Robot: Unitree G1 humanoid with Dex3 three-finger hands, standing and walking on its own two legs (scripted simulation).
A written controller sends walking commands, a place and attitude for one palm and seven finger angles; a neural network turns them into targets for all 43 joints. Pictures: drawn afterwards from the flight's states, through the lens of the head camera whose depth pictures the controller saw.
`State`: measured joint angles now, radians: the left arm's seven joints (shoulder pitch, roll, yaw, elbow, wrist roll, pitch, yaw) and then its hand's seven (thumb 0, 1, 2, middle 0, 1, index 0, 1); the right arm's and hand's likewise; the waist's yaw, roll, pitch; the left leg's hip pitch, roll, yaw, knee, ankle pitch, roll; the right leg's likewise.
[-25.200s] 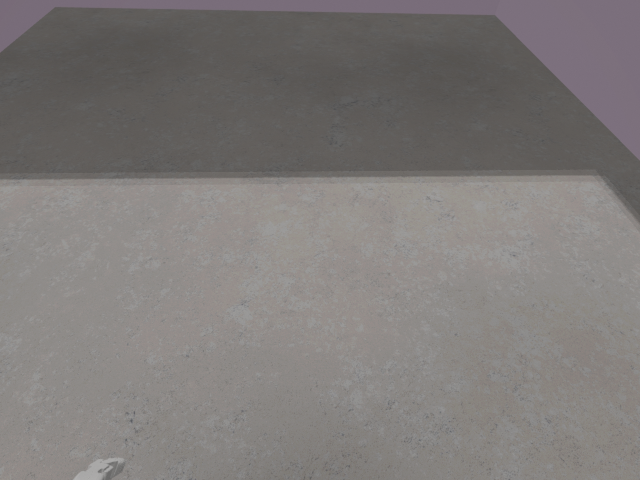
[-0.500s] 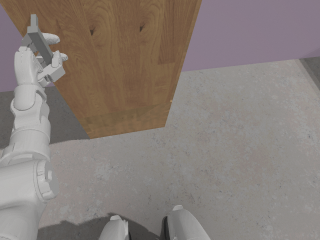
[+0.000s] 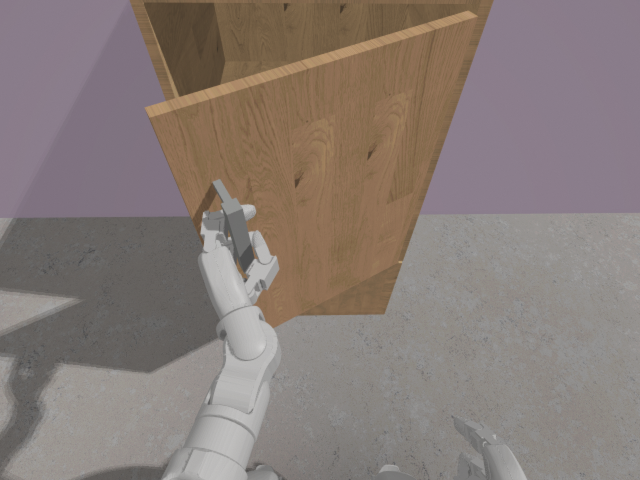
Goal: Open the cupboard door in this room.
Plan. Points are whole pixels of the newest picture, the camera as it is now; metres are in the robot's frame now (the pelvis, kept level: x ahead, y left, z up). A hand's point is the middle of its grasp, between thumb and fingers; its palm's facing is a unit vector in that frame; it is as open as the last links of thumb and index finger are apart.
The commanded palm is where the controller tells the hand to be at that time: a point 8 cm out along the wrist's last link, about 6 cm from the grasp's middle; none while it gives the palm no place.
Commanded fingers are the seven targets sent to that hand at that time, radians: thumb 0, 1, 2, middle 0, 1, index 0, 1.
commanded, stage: pull the door open along its arc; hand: left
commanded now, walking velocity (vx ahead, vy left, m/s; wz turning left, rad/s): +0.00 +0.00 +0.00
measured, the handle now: (234, 228) +0.41 +0.13 +0.07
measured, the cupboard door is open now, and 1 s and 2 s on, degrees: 29 41 43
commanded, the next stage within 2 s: open thumb and fingers to let go in 0.20 s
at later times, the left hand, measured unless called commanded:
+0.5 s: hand (307, 297) +0.32 +0.03 +0.06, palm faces +0.43 -0.90 -0.05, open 6.5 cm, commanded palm +0.27 +0.07 +0.05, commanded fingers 0.00 0.13 0.57 -0.34 -1.27 -0.34 -1.27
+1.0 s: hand (300, 306) +0.31 +0.04 +0.06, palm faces +0.43 -0.90 -0.03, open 14.5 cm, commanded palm +0.26 +0.07 +0.05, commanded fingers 0.00 -0.50 0.30 -0.18 -0.50 -0.18 -0.50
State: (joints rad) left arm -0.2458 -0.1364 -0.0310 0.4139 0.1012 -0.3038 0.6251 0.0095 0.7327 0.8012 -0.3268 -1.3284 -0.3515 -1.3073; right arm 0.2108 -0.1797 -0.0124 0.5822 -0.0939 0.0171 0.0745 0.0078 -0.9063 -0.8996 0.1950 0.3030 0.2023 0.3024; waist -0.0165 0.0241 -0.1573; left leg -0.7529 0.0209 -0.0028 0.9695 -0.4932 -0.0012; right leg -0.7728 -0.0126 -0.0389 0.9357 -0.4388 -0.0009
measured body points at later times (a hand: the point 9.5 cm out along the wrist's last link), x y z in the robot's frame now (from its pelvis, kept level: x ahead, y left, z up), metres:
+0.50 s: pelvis -0.01 -0.05 +0.00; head +0.03 -0.07 +0.45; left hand +0.29 +0.08 +0.06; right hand +0.18 -0.25 -0.11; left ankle -0.02 +0.12 -0.68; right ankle +0.00 -0.12 -0.68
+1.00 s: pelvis -0.02 -0.04 +0.00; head +0.02 -0.05 +0.45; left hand +0.28 +0.09 +0.06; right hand +0.14 -0.25 -0.11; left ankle -0.02 +0.12 -0.68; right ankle +0.00 -0.12 -0.68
